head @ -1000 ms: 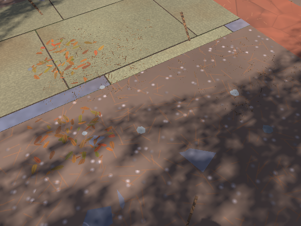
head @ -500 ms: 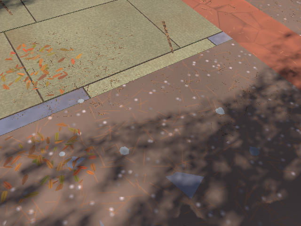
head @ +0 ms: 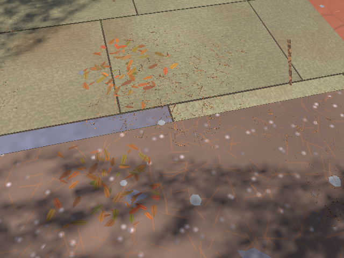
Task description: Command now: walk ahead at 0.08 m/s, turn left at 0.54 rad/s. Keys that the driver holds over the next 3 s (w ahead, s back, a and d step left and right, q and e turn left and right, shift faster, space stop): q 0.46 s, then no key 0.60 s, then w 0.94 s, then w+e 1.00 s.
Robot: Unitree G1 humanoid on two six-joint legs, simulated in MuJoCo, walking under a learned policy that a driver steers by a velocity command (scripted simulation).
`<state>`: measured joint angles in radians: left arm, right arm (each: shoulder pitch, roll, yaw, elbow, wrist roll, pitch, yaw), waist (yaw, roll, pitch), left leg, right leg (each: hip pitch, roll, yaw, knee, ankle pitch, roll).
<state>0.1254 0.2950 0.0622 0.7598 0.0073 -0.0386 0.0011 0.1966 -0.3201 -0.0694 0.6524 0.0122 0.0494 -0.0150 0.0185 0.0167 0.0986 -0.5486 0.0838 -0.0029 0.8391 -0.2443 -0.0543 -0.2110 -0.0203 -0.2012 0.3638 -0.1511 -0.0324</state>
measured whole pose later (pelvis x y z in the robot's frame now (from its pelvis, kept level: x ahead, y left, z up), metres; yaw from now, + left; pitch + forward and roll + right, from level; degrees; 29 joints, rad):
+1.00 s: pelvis +0.05 +0.01 +0.00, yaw +22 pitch -1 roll +0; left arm 0.16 0.26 0.02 0.82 0.01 -0.01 0.00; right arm 0.20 -0.26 -0.04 0.71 -0.02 0.04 -0.02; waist 0.02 -0.01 0.05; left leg -0.17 -0.01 -0.07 0.48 -0.29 -0.01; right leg -0.21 -0.02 0.02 0.48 -0.25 0.03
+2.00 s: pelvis +0.38 +0.17 +0.00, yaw +21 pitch +0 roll +2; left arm 0.22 0.31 0.04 0.82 -0.01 -0.07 0.01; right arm 0.29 -0.26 -0.05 0.83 0.00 -0.10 0.03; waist -0.02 -0.05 0.04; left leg -0.17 -0.08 0.05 0.31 -0.14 0.08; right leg -0.59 -0.12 0.05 1.08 -0.25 -0.01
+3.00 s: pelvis +0.96 +0.28 +0.00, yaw -9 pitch +1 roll +2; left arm 0.29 0.32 0.07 0.67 -0.03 -0.01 0.01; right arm 0.23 -0.27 -0.05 0.78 -0.01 -0.10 0.01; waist -0.02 -0.05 0.02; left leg -0.22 -0.03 0.07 0.39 -0.19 0.03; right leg -0.55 -0.05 0.07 1.15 -0.32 -0.01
